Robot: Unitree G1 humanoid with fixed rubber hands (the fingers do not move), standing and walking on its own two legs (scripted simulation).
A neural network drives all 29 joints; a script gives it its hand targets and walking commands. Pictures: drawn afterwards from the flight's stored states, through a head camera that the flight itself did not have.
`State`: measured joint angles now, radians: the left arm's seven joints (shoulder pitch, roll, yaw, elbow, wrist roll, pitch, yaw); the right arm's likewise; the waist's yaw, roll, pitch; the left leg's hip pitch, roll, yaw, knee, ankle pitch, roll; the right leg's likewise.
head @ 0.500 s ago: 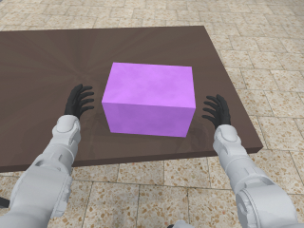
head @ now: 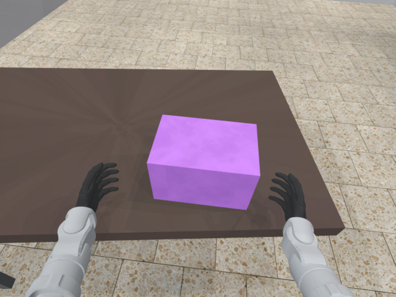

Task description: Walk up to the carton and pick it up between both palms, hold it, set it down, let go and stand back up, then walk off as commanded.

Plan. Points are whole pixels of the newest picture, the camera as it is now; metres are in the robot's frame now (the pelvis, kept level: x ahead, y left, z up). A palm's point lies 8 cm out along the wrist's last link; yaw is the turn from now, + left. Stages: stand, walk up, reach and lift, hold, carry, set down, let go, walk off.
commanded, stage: set down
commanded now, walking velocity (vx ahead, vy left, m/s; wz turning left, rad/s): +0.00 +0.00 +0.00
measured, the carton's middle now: (204, 162) +0.46 -0.03 -0.03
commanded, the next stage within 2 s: none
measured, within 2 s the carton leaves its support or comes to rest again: neither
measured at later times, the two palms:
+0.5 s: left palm (64, 249) +0.23 +0.24 +0.03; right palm (313, 249) +0.21 -0.21 +0.03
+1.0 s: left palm (58, 276) +0.19 +0.25 +0.01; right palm (317, 275) +0.17 -0.20 +0.01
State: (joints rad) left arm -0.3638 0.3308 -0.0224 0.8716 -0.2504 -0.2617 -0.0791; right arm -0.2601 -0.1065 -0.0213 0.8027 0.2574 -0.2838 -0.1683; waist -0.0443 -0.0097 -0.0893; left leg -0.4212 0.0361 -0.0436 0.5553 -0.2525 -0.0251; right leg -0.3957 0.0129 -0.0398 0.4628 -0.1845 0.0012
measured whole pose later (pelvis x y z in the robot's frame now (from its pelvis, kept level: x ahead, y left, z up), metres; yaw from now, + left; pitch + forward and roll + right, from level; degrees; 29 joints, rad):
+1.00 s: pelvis +0.00 +0.02 +0.01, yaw -3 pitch -8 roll +0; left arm 0.27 0.34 -0.05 0.18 -0.29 -0.02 -0.02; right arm 0.37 -0.08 -0.08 0.05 0.11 0.06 -0.10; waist 0.05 -0.01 0.11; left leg -0.04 0.01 0.04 0.39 -0.22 0.01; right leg -0.07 -0.01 0.05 0.36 -0.16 0.03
